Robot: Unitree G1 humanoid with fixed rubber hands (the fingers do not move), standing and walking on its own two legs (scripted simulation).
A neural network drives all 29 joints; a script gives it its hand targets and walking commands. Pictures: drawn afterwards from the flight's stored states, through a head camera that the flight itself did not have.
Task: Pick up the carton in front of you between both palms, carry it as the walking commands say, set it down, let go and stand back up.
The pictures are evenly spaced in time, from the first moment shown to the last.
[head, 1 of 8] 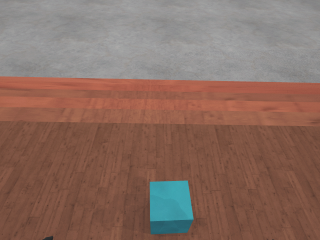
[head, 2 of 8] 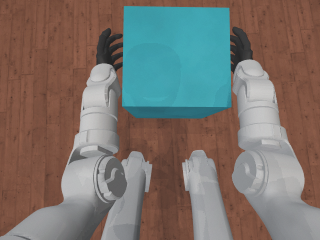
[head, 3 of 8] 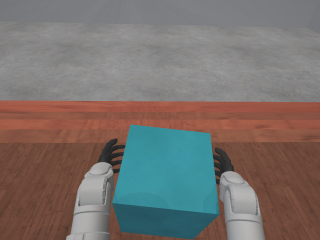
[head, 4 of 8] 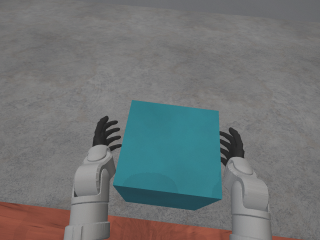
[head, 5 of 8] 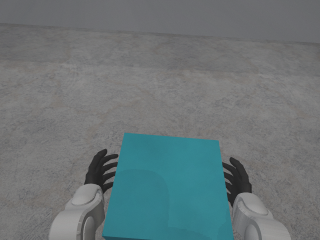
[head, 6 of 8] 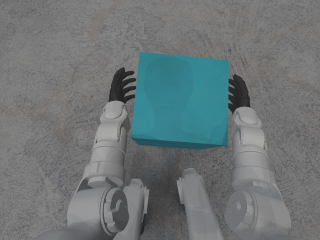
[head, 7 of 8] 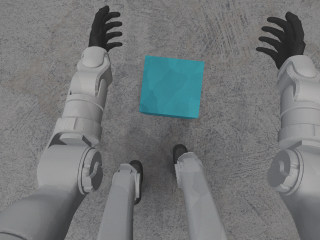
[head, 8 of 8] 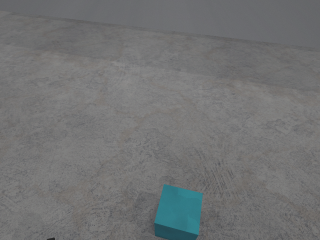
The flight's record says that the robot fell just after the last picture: no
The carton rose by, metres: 0.69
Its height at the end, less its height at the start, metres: -0.71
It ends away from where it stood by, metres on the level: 4.74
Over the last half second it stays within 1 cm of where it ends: yes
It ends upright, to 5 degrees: yes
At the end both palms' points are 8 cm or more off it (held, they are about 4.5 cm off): yes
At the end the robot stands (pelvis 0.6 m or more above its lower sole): yes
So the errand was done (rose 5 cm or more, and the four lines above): yes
